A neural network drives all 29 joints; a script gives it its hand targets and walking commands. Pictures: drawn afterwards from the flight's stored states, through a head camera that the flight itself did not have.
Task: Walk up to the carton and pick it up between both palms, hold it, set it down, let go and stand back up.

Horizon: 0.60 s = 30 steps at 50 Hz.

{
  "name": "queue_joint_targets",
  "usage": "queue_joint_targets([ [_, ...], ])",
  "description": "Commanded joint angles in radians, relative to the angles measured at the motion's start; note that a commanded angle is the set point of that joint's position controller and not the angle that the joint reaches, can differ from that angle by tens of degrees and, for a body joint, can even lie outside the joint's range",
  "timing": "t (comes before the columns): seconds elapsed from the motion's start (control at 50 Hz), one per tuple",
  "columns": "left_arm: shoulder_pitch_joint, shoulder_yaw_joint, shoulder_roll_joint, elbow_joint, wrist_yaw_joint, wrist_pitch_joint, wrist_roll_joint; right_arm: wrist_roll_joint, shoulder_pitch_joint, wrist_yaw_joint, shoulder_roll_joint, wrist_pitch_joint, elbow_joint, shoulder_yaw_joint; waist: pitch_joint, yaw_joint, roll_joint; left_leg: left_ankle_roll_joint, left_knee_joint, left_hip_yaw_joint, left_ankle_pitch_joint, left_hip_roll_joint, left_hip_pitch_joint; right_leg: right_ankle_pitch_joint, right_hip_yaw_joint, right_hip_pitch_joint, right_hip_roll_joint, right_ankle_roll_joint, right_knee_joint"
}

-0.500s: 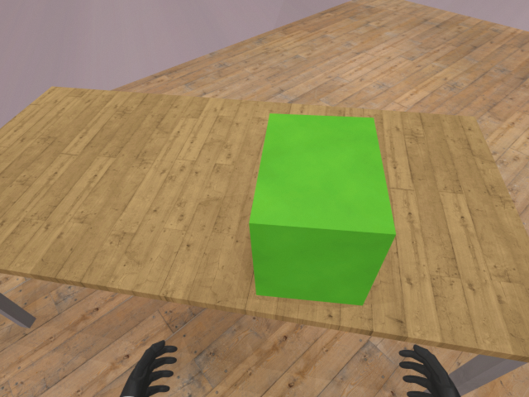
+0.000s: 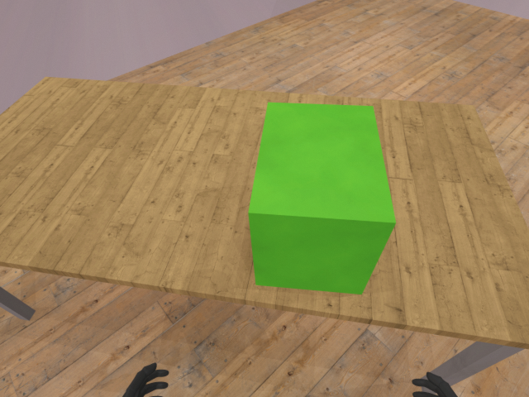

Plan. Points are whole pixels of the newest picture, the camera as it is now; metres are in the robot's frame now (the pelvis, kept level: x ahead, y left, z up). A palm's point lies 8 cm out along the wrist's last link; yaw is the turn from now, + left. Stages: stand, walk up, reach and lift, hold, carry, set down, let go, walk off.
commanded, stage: stand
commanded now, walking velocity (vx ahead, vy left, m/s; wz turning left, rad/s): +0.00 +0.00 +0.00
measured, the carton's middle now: (313, 196) +0.51 -0.06 -0.03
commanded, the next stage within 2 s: walk up in 1.40 s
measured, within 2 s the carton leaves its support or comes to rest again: neither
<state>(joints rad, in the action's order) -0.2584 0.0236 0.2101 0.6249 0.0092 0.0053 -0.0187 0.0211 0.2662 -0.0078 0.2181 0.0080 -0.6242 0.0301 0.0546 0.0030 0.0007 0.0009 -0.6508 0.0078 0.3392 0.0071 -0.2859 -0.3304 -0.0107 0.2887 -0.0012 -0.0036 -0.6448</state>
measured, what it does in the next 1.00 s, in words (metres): stands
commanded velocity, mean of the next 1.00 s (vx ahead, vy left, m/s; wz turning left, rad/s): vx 0.00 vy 0.00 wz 0.00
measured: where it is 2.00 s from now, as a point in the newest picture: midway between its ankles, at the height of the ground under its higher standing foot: outside the picture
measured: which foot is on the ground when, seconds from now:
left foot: down 0.00-1.00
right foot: down 0.00-1.00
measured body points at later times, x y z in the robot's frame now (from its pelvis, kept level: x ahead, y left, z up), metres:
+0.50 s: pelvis -0.01 +0.00 +0.00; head +0.01 +0.00 +0.45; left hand +0.11 +0.24 -0.11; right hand +0.11 -0.25 -0.10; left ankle +0.01 +0.12 -0.72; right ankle +0.01 -0.12 -0.72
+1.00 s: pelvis -0.01 +0.00 +0.01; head +0.00 +0.00 +0.45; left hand +0.10 +0.24 -0.11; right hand +0.10 -0.25 -0.11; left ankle +0.01 +0.12 -0.72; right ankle +0.01 -0.12 -0.72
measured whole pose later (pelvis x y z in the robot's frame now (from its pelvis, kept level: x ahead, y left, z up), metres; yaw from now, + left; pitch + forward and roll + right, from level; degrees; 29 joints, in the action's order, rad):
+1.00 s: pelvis -0.01 +0.00 +0.01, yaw +0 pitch -2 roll +0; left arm -0.29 0.02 0.22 0.67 0.01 0.00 -0.01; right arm 0.01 0.30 0.00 0.23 0.00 -0.67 0.01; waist 0.05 0.00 0.00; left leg 0.00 -0.60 0.02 0.30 0.01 -0.26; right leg -0.29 -0.02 0.27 0.00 0.00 -0.59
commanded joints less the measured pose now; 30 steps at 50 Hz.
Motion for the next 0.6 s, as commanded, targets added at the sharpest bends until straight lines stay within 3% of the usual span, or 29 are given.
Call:
queue_joint_targets([
  [0.0,0.021,0.039,0.128,-0.116,-0.005,-0.03,0.001,-0.001,-0.024,0.007,0.124,-0.031,0.111,0.039,-0.066,-0.003,0.005,0.028,0.133,-0.085,-0.125,0.068,0.008,0.128,-0.076,-0.009,0.072,0.039,0.126],
  [0.58,-0.01,0.038,0.139,-0.079,-0.008,-0.032,0.005,-0.005,0.002,0.01,0.135,-0.034,0.079,0.029,-0.062,-0.001,0.001,0.032,0.158,-0.088,-0.121,0.076,0.02,0.139,-0.087,-0.018,0.077,0.039,0.15],
])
